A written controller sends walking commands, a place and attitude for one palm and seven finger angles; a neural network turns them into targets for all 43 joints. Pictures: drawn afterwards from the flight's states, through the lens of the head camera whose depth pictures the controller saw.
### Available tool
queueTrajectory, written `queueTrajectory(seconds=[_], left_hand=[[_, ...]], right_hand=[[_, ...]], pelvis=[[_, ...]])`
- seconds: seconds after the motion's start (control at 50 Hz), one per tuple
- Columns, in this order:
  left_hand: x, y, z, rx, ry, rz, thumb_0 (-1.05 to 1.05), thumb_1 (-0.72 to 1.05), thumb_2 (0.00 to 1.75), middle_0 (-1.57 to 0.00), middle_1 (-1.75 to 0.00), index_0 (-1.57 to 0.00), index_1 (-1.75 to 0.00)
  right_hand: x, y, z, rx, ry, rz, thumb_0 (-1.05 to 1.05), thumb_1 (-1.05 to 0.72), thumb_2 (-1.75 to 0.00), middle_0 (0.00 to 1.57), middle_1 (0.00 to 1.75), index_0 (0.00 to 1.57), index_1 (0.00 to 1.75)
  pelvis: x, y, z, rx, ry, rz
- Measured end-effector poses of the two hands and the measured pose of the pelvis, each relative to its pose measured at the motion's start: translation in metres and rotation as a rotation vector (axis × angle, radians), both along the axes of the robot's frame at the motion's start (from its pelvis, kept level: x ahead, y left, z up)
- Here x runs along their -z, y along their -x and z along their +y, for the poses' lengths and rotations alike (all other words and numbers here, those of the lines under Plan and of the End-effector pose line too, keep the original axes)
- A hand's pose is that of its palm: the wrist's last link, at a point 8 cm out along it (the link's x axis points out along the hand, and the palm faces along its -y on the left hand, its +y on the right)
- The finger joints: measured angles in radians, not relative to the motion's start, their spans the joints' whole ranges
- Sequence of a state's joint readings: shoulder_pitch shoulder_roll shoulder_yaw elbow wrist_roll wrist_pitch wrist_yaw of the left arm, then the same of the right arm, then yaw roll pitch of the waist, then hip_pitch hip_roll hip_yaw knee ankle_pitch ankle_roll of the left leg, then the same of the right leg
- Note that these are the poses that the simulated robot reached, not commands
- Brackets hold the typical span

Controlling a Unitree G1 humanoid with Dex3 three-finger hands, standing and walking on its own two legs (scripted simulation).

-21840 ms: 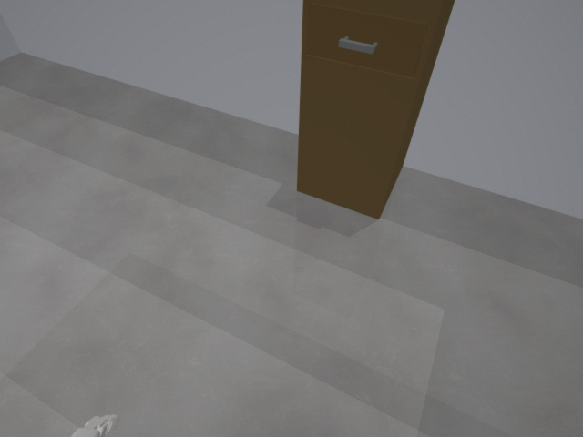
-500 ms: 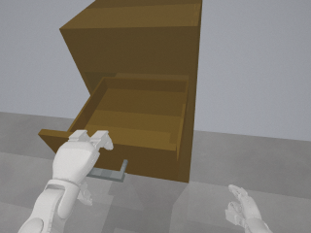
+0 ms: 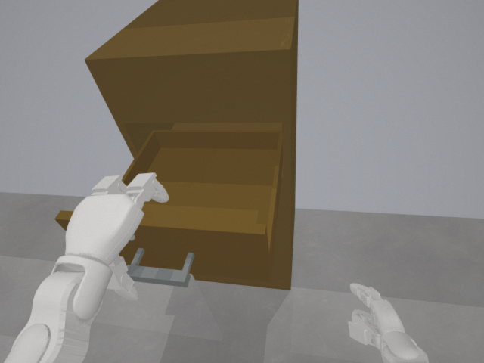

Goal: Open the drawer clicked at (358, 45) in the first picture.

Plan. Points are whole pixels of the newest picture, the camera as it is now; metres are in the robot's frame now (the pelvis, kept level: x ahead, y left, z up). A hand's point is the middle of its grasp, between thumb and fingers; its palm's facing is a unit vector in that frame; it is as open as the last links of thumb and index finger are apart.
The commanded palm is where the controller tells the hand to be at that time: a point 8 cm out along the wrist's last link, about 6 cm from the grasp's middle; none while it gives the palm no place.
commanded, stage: draw the hand back to the body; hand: left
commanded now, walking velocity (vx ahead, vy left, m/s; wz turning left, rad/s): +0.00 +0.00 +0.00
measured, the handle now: (160, 265) +0.27 +0.21 +0.01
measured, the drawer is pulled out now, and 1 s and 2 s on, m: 0.30 0.30 0.30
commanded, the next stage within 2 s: step back with the hand held close in 1.58 s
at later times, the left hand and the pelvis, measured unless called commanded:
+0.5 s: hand (102, 250) +0.22 +0.23 +0.14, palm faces +0.11 -0.07 -0.99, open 13.8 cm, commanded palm +0.17 +0.23 +0.20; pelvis +0.00 +0.00 +0.00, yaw +1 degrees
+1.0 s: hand (92, 227) +0.22 +0.22 +0.19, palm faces +0.40 -0.84 -0.37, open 12.0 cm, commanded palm +0.16 +0.27 +0.20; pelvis +0.03 +0.00 +0.00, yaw +1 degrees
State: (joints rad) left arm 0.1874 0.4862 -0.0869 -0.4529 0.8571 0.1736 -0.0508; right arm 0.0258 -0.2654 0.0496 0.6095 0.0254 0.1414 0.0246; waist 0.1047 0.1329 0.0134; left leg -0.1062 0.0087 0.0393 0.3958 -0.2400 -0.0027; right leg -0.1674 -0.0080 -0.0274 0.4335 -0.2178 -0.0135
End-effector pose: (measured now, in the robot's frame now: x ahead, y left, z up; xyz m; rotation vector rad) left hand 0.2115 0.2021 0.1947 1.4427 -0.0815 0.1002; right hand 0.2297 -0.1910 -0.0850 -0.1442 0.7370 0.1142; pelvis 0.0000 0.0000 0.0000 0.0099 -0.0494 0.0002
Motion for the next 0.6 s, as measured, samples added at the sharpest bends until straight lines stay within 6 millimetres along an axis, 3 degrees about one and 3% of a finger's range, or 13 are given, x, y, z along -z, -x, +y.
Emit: queueTrajectory(seconds=[0.2,0.4,0.6], left_hand=[[0.002,0.009,0.019,-0.083,-0.040,-0.003,0.00,-0.49,0.30,-0.32,-1.20,-0.32,-1.20],[0.002,0.015,0.022,-0.053,-0.035,0.023,0.00,-0.49,0.30,-0.32,-1.20,-0.32,-1.20],[0.000,0.032,0.042,-0.104,-0.040,0.008,0.00,-0.49,0.30,-0.32,-1.20,-0.32,-1.20]], right_hand=[[0.010,0.006,-0.006,-0.009,0.024,0.037,0.01,-0.90,-0.90,0.19,0.30,0.20,0.30],[0.006,0.004,-0.007,0.009,0.027,-0.002,0.01,-0.90,-0.90,0.20,0.30,0.20,0.30],[0.004,0.001,-0.009,0.008,0.058,-0.004,0.01,-0.90,-0.90,0.20,0.30,0.20,0.30]], pelvis=[[0.000,0.003,-0.005,-0.015,0.001,0.002],[0.001,0.000,-0.004,-0.015,0.003,0.007],[0.002,-0.003,0.000,-0.019,0.008,0.017]])
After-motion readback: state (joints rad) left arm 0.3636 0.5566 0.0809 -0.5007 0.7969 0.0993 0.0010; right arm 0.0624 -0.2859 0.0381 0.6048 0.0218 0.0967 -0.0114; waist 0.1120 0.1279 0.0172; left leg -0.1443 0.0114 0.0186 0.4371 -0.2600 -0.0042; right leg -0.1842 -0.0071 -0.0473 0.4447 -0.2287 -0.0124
